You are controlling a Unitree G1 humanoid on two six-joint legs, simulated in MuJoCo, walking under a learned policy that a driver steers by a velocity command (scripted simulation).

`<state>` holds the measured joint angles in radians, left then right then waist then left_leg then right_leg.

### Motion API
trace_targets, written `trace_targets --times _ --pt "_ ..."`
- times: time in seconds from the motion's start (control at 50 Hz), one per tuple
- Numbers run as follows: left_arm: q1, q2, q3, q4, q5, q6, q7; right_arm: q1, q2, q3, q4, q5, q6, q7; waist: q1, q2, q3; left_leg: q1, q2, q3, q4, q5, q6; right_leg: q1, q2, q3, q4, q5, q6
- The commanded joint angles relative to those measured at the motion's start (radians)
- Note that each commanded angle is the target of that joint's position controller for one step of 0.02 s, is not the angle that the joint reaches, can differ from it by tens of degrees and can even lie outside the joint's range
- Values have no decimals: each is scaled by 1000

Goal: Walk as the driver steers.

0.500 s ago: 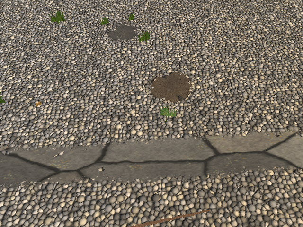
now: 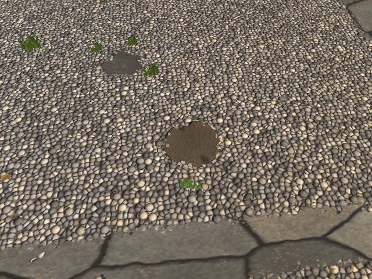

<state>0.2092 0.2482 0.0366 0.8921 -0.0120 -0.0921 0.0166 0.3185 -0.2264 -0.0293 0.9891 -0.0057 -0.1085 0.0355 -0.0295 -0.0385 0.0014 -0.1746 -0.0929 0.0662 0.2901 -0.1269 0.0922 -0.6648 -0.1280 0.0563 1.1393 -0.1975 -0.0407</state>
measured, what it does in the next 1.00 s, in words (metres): walks ahead: right foot, then left foot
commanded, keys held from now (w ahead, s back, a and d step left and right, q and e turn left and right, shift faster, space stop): w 1.00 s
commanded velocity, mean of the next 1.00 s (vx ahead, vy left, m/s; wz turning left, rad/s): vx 0.50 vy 0.00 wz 0.00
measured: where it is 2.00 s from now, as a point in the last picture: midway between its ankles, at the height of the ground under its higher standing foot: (197, 162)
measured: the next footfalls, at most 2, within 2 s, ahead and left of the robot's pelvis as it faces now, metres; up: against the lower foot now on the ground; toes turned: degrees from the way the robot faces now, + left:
right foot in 0.30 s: +0.34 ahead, -0.17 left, +0.00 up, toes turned -2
left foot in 0.86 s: +0.65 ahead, +0.07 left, +0.00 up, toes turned +3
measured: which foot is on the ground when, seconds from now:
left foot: down 0.00-0.32, up 0.34-0.84, down 0.86-1.00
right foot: up 0.00-0.28, down 0.30-0.88, up 0.90-1.00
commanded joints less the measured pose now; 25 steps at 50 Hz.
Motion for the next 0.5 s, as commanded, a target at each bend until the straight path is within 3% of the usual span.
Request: trace_targets --times 0.02,0.1,0.2,0.24,0.26,0.28,0.3,0.32,0.34,0.36,0.38,0.4,0.44,0.46,0.5 --pt "35 46 14 -42 13 3 7 -41 -131 -21 -55 1 -18 -19 47 76 56 -111 278 -205 -206 71 171 -18 -42 1 -140 162 27" --pt "-129 29 7 -85 3 -9 -6 41 -159 -25 -37 17 -5 -35 -12 75 55 -18 264 -159 -190 85 127 13 4 -37 -432 307 35" --pt "-251 43 3 -135 -10 -18 -37 114 -169 -32 -4 27 16 -38 -48 89 83 146 327 -179 -117 60 113 9 32 -42 -583 216 16" --pt "-227 66 10 -141 -10 -27 -47 105 -181 -38 -3 27 27 -40 -22 103 68 190 351 -193 -62 113 97 67 49 -51 -624 134 -12" --pt "-172 84 19 -130 -9 -31 -48 85 -188 -39 -7 27 33 -40 16 114 39 192 344 -182 2 232 83 156 74 -73 -645 105 -29" --pt "-43 120 41 -91 -8 -33 -46 67 -176 -34 -13 22 38 -40 82 106 -35 173 296 -142 155 396 60 326 108 -100 -666 98 -54" --pt "163 193 69 -39 -1 -35 -38 57 -137 -17 -34 7 38 -39 159 51 -182 27 234 -85 429 360 25 623 18 1 -638 124 -111" --pt "295 309 97 -13 15 -27 -36 161 -20 19 -52 4 16 -30 142 -201 -328 -400 63 -12 840 -28 -56 1032 -233 437 -697 17 -269" --pt "310 228 75 -8 12 -26 -40 162 -58 13 -36 21 -12 -24 149 -221 -392 -545 44 -168 1004 -419 -46 1075 -284 690 -834 -65 -304" --pt "216 166 54 -24 7 -28 -39 67 -155 -12 -62 47 -27 -21 130 -150 -239 -630 108 -185 1061 -361 -23 950 -251 548 -841 -67 -245" --pt "115 130 40 -49 5 -25 -39 0 -162 -15 -81 49 -29 -24 99 -77 -154 -609 166 -155 1029 -261 -17 802 -210 398 -859 8 -210" --pt "48 98 30 -60 8 -24 -44 -34 -148 -19 -85 35 -22 -31 71 -21 -87 -569 200 -138 963 -190 -23 668 -165 298 -898 78 -192" --pt "18 65 20 -50 18 -27 -53 -5 -109 -23 -78 23 7 -37 20 -46 -42 -460 234 -134 874 -114 -33 528 -102 181 -963 144 -170" --pt "36 72 23 -37 17 -31 -53 10 -88 -22 -72 21 18 -38 11 -42 -34 -445 234 -124 857 -97 -40 503 -91 147 -979 197 -178" --pt "74 101 31 -13 18 -34 -46 -22 -87 -26 -88 16 29 -41 5 -25 -9 -491 238 -119 795 -34 -55 502 -87 99 -999 285 -189"
Velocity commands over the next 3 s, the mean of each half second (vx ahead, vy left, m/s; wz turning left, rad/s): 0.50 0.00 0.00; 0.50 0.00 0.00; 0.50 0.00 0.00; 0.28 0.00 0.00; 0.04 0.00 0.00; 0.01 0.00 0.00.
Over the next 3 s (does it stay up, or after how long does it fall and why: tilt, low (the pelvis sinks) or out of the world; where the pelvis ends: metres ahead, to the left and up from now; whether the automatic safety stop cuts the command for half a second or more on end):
stays up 1.10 -0.07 -0.01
